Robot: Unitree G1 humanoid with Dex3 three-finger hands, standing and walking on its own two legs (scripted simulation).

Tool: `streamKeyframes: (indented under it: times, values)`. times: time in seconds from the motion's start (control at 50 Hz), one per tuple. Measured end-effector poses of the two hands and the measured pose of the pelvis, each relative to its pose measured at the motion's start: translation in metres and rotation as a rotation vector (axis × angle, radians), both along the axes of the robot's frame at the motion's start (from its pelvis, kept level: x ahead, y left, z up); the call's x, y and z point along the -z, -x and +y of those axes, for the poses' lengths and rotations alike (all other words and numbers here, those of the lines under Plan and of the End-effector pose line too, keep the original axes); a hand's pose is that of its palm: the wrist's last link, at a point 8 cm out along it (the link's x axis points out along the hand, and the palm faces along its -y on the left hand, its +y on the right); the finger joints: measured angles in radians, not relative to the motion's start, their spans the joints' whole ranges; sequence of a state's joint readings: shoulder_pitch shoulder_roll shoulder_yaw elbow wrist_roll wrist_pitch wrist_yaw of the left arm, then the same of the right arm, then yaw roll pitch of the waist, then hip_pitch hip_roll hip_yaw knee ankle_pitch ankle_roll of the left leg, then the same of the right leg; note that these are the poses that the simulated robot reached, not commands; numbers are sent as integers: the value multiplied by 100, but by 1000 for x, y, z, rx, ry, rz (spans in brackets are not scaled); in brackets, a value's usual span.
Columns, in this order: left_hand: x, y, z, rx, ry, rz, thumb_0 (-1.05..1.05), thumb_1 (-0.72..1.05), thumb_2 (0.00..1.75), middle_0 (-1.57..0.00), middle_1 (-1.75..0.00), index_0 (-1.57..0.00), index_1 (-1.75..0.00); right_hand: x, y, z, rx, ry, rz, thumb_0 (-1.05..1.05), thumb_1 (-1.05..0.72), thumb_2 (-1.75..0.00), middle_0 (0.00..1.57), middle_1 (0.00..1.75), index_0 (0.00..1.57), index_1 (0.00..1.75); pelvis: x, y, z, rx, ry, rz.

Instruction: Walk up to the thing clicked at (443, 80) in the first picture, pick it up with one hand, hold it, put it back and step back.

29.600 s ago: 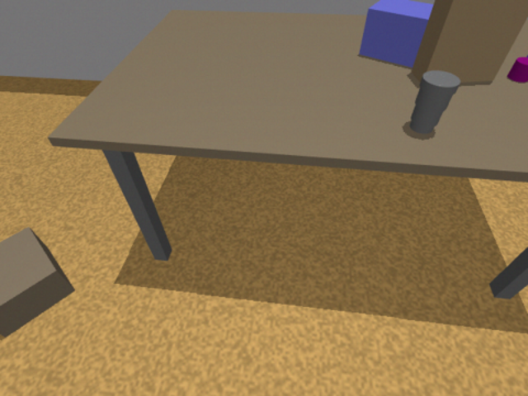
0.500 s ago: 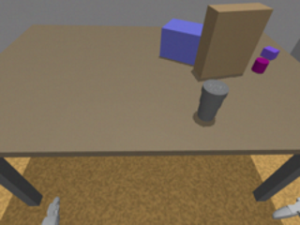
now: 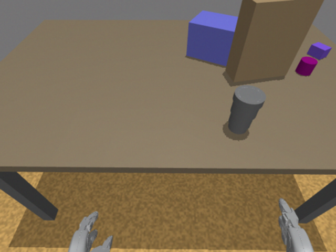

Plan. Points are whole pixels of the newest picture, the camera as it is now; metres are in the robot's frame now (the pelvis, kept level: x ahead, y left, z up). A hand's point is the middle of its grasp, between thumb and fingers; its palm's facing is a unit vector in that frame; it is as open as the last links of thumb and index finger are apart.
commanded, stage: home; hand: right
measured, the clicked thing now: (243, 112) +0.51 -0.22 +0.03
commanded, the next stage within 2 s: none
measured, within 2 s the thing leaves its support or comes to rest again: neither
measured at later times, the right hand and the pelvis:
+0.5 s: hand (246, 236) +0.20 -0.18 -0.10, palm faces +0.07 +0.97 -0.24, open 17.6 cm; pelvis +0.02 +0.00 +0.00, yaw +1 degrees
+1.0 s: hand out of the picture +0.07 -0.27 -0.14, palm faces -0.07 +0.91 -0.40, open 17.6 cm; pelvis +0.00 -0.01 +0.00, yaw +2 degrees
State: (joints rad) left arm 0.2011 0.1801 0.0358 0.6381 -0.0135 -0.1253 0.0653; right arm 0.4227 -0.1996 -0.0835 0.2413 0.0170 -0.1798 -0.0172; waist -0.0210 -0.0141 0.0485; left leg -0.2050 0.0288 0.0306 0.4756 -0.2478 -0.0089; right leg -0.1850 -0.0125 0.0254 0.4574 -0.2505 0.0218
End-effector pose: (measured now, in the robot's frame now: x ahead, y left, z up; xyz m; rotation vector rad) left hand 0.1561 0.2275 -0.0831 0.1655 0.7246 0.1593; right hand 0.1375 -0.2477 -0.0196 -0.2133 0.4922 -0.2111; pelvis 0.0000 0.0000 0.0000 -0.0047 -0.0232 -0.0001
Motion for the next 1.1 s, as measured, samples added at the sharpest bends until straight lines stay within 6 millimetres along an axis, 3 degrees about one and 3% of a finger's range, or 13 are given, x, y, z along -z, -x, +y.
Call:
streamKeyframes:
  times: [0.1,0.18,0.42,0.62,0.72,0.88,0.98,1.1]
  values:
    - [0,-2,-2,2,-10,14,1,77,83,-19,-28,-19,-28,39,-5,20,-46,-61,144,-2,57,-4,5,5,6,4,1,-1,0,-3,-1,14]
    - [3,1,-2,22,-23,43,1,84,87,-20,-29,-19,-29,54,-13,25,-39,-76,196,-2,57,-4,6,5,6,4,1,-3,0,-10,-4,20]
    - [20,21,6,-9,-18,170,1,90,90,-20,-30,-20,-30,56,-34,19,-19,-41,218,-1,57,-4,5,5,6,4,2,-14,-4,-21,-6,34]
    - [22,18,10,6,-28,202,1,90,90,-21,-30,-20,-30,62,-40,19,-68,-16,264,-1,57,-3,5,5,6,4,3,-19,-5,-25,-4,37]
    - [26,29,31,1,-58,244,1,90,90,-21,-30,-20,-30,73,-18,-12,-92,57,416,-1,56,-4,6,5,6,4,4,-18,-5,-29,-2,18]
    - [30,70,64,-34,-113,389,1,90,90,-20,-30,-20,-30,77,34,-56,-10,121,603,-1,56,-4,6,5,6,4,0,-11,-5,-32,-1,-10]
    - [32,96,70,-48,-121,474,1,91,90,-20,-30,-20,-30,80,63,-66,18,126,691,-1,56,-4,5,5,6,4,-3,-5,-6,-31,-2,-20]
    - [34,119,68,-51,-115,541,1,90,90,-20,-30,-20,-30,86,84,-65,25,104,758,-1,57,-3,5,4,6,4,-6,2,-7,-31,-2,-21]
